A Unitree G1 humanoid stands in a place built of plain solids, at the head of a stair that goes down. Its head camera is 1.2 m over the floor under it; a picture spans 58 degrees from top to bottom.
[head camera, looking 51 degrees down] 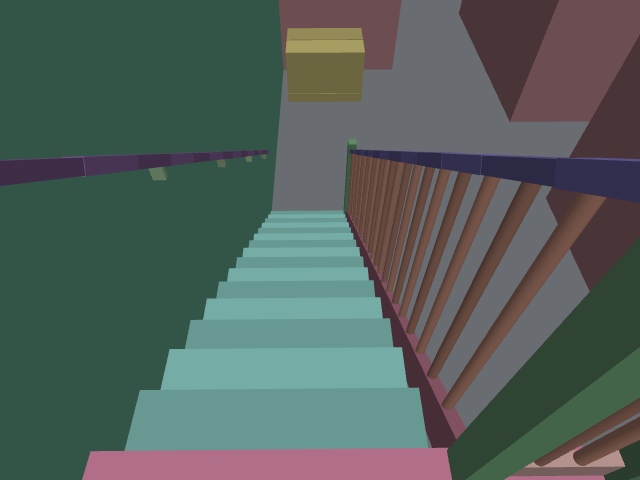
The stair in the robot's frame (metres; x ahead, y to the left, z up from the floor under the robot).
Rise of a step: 0.18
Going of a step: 0.22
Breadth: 0.90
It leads straight ahead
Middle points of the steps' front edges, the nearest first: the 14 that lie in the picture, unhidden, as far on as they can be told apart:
0.28 0.13 0.00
0.50 0.13 -0.18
0.73 0.13 -0.36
0.95 0.13 -0.54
1.17 0.14 -0.72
1.40 0.14 -0.90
1.62 0.14 -1.09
1.84 0.14 -1.27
2.07 0.14 -1.45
2.29 0.15 -1.63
2.51 0.15 -1.81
2.74 0.15 -1.99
2.96 0.15 -2.17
3.19 0.15 -2.35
